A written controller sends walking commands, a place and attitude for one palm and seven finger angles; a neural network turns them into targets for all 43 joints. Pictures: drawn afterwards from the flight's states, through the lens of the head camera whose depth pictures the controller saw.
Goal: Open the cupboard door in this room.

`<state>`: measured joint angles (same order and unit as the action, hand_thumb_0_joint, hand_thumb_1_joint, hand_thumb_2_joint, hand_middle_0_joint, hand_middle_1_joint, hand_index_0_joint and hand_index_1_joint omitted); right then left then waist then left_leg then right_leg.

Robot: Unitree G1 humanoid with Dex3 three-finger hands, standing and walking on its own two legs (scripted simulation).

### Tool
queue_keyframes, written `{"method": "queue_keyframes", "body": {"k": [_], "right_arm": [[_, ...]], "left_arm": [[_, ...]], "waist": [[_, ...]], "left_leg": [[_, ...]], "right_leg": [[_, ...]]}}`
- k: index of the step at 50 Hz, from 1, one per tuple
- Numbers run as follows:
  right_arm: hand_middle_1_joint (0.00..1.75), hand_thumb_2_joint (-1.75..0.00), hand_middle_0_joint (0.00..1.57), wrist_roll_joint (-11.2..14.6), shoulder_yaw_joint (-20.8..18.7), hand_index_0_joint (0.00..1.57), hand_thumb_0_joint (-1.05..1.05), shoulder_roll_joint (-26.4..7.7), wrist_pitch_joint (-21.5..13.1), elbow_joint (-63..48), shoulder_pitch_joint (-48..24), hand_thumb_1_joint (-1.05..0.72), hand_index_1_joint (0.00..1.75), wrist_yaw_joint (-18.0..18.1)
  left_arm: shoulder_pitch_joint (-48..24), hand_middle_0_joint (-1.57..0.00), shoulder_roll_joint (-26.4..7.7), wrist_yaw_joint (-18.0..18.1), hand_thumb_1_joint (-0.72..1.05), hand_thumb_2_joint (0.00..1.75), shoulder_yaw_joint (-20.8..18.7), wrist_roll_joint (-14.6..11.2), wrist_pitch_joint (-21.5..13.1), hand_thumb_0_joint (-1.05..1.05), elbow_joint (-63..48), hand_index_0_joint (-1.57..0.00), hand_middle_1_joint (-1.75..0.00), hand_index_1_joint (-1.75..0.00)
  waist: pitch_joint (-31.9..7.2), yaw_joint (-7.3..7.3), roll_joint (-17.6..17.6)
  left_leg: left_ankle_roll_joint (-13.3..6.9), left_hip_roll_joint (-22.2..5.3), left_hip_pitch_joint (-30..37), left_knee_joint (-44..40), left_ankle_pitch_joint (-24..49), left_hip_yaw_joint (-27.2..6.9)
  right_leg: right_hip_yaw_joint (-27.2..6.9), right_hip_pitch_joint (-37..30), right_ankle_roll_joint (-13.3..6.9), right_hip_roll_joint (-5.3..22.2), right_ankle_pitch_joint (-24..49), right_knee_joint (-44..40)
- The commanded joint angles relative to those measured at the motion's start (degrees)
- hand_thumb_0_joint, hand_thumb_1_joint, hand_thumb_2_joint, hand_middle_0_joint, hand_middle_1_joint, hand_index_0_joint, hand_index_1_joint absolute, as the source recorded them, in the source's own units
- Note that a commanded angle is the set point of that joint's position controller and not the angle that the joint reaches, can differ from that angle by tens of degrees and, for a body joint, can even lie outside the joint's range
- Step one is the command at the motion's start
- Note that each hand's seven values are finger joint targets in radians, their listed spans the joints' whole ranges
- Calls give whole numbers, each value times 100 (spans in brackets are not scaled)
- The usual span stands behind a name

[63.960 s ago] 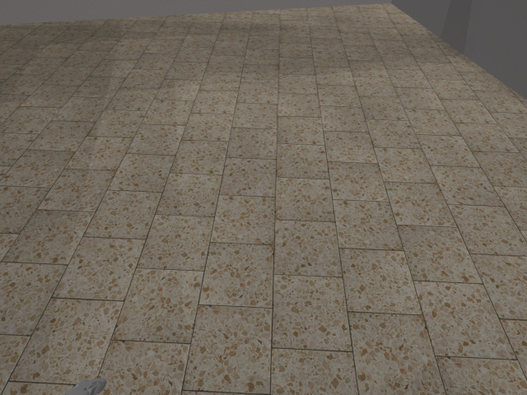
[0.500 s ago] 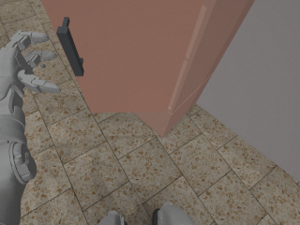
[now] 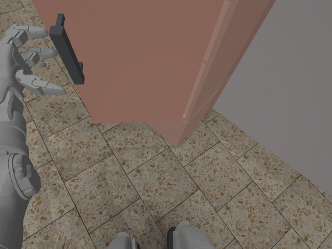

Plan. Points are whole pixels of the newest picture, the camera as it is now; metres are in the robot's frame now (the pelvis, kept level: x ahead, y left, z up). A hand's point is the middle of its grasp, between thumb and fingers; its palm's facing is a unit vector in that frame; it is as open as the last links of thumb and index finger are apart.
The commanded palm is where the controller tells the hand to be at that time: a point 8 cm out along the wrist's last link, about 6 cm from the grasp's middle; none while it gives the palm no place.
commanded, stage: move the hooked fingers beside the handle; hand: left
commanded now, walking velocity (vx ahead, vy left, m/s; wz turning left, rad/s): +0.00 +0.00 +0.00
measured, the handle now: (70, 52) +0.56 +0.17 +0.08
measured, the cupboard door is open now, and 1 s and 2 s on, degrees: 46 45 45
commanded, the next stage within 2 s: slide the fingers in behind the handle in 0.48 s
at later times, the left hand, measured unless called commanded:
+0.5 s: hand (40, 70) +0.50 +0.22 +0.09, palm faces -0.03 -1.00 -0.01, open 13.9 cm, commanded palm +0.48 +0.27 +0.09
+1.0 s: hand (52, 66) +0.51 +0.20 +0.09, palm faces -0.03 -1.00 -0.02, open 13.8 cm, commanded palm +0.49 +0.24 +0.09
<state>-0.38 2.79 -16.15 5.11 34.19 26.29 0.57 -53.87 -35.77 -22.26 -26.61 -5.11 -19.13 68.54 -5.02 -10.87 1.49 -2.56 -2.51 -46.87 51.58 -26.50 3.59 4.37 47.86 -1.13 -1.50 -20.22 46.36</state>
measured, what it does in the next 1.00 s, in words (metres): stands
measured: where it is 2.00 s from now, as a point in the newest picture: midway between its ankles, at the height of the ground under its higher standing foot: outside the picture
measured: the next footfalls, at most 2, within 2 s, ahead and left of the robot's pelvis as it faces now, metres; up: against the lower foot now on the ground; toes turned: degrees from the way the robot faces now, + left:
none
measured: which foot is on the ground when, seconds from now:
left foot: down 0.00-1.00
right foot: down 0.00-1.00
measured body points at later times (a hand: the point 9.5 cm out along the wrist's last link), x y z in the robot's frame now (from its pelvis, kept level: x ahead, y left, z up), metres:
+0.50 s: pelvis +0.00 +0.00 +0.00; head +0.12 +0.02 +0.43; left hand +0.49 +0.28 +0.10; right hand +0.01 -0.27 -0.11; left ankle -0.03 +0.08 -0.69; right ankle +0.01 -0.11 -0.69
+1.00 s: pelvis -0.01 +0.00 +0.00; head +0.13 +0.02 +0.43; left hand +0.51 +0.26 +0.09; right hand -0.03 -0.26 -0.11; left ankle -0.03 +0.08 -0.69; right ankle +0.01 -0.11 -0.69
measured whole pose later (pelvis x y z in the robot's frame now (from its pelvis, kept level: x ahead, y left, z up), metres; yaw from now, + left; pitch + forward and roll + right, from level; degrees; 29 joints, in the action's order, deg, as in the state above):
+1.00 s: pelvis -0.01 +0.00 +0.00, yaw +1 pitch +22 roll -3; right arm -0.5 2.5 -16.1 4.0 35.0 26.4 0.2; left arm -56.0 -33.1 -18.5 -22.4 -5.1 -19.3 69.1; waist -5.0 -10.9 1.6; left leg -2.8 -2.1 -48.2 53.2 -26.6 2.8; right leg 5.0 48.7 -1.0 -1.1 -20.4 47.6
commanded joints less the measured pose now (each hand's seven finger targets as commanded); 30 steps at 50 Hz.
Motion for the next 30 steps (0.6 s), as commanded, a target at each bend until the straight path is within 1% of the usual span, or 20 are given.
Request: {"method": "queue_keyframes", "body": {"k": [1,3,4,5,8,10,11,13,14,15,16,19,21,22,23,25,26,28,29,30], "right_arm": [[30,-90,20,9,-403,20,0,-1085,-20,-252,972,-90,30,45],[30,-90,20,11,-411,20,0,-1078,-16,-237,950,-90,30,47],[30,-90,20,8,-416,20,0,-1094,-7,-234,943,-90,30,55],[30,-90,20,19,-413,20,0,-1084,-8,-259,924,-90,30,48],[30,-90,20,32,-410,20,0,-1076,-15,-273,863,-90,30,62],[30,-90,20,40,-403,20,0,-1083,-12,-271,833,-90,30,76],[30,-90,20,43,-396,20,0,-1071,-22,-273,813,-90,30,77],[30,-90,20,42,-392,20,0,-1079,-34,-232,784,-90,30,94],[30,-90,20,40,-389,20,0,-1073,-45,-227,788,-90,30,95],[30,-90,20,39,-396,20,0,-1077,-55,-224,778,-90,30,94],[30,-90,20,35,-397,20,0,-1089,-68,-246,766,-90,30,94],[30,-90,20,32,-400,20,0,-1076,-75,-171,778,-90,30,95],[30,-90,20,39,-371,20,0,-1102,-72,-184,761,-90,30,100],[30,-90,20,41,-366,20,0,-1100,-82,-217,759,-90,30,114],[30,-90,20,34,-365,20,0,-1088,-91,-194,740,-90,30,107],[30,-90,20,32,-358,20,0,-1112,-105,-169,772,-90,30,120],[30,-90,20,28,-343,20,0,-1125,-117,-178,762,-90,30,129],[30,-90,20,25,-337,20,0,-1127,-140,-190,791,-90,30,141],[30,-90,20,24,-324,20,0,-1130,-151,-184,797,-90,30,142],[30,-90,20,15,-320,20,0,-1133,-157,-189,826,-90,30,140]], "left_arm": [[-2198,-30,-1556,-3,-50,30,-95,-174,-376,0,-1324,-30,-120,-120],[-2223,-30,-1452,-5,-50,30,-50,-210,-379,0,-1407,-30,-120,-120],[-2139,-30,-1601,15,-50,30,-178,-211,-369,0,-1324,-30,-120,-120],[-2172,-30,-1444,9,-50,30,-49,-238,-364,0,-1384,-30,-120,-120],[-2143,-30,-1404,-5,-50,30,-39,-267,-401,0,-1385,-30,-120,-120],[-2066,-30,-1450,5,-50,30,-55,-248,-373,0,-1215,-30,-120,-120],[-2201,-30,-1302,-3,-50,30,86,-248,-363,0,-1222,-30,-120,-120],[-2415,-30,-1317,-21,-50,30,119,-249,-425,0,-1304,-30,-120,-120],[-2388,-30,-1295,-17,-50,30,116,-243,-428,0,-1217,-30,-120,-120],[-2375,-30,-1300,-11,-50,30,98,-263,-440,0,-1216,-30,-120,-120],[-2400,-30,-1375,-9,-50,30,50,-256,-464,0,-1312,-30,-120,-120],[-2539,-30,-1203,-18,-50,30,190,-262,-474,0,-1253,-30,-120,-120],[-2449,-30,-1330,9,-50,30,124,-236,-391,0,-1000,-30,-120,-120],[-2559,-30,-1311,18,-50,30,146,-247,-413,0,-1075,-30,-120,-120],[-2717,-30,-1257,22,-50,30,227,-209,-417,0,-1151,-30,-120,-120],[-2715,-30,-1392,60,-50,30,145,-173,-384,0,-939,-30,-120,-120],[-2775,-30,-1514,72,-50,30,96,-149,-384,0,-916,-30,-120,-120],[-2876,-30,-1638,72,-50,30,19,-131,-436,0,-969,-30,-120,-120],[-2905,-30,-1629,68,-50,30,57,-116,-419,0,-914,-30,-120,-120],[-2907,-30,-1712,74,-50,30,-3,-94,-419,0,-892,-30,-120,-120]], "waist": [[-2813,113,874],[-2825,118,1024],[-2731,147,853],[-2730,99,733],[-2723,139,830],[-2517,100,571],[-2482,36,531],[-2528,31,777],[-2520,40,814],[-2527,29,674],[-2676,71,741],[-2703,4,867],[-2461,-8,633],[-2466,-11,698],[-2601,-29,916],[-2480,-82,592],[-2426,-74,663],[-2644,-43,775],[-2636,-88,798],[-2618,-53,738]], "left_leg": [[123,26,2125,-397,3556,-640],[152,0,2347,-381,3750,-668],[141,2,2219,-389,3682,-661],[122,21,2169,-414,3585,-652],[132,33,2183,-408,3622,-642],[92,52,1937,-417,3343,-594],[81,67,1874,-439,3176,-584],[114,58,2037,-400,3236,-630],[120,62,2047,-389,3250,-638],[117,55,2032,-387,3192,-643],[116,74,2005,-383,3150,-635],[166,32,2241,-324,3433,-725],[122,59,1882,-356,3049,-679],[119,77,1890,-346,3117,-696],[138,71,2012,-335,3065,-693],[103,74,1757,-328,2729,-685],[93,91,1640,-339,2585,-663],[106,97,1688,-312,2649,-681],[93,96,1662,-293,2581,-665],[100,96,1569,-305,2535,-685]], "right_leg": [[-255,-1448,-20,-176,2403,-212],[-230,-1304,-22,-182,2381,-215],[-236,-1395,-25,-182,2400,-221],[-246,-1466,-11,-182,2425,-237],[-255,-1487,-29,-173,2455,-215],[-271,-1543,-8,-163,2434,-240],[-282,-1547,3,-158,2383,-254],[-275,-1381,-20,-146,2289,-220],[-272,-1352,-25,-145,2260,-218],[-266,-1371,-16,-153,2247,-219],[-287,-1456,-22,-144,2249,-195],[-236,-1199,-23,-146,2202,-164],[-254,-1268,-20,-145,2099,-184],[-246,-1279,-42,-144,2130,-156],[-258,-1180,-25,-136,2059,-157],[-267,-1200,-10,-139,1912,-182],[-293,-1235,-15,-130,1857,-191],[-295,-1292,-31,-133,1908,-131],[-311,-1242,-21,-136,1868,-144],[-300,-1291,-25,-131,1829,-133]]}}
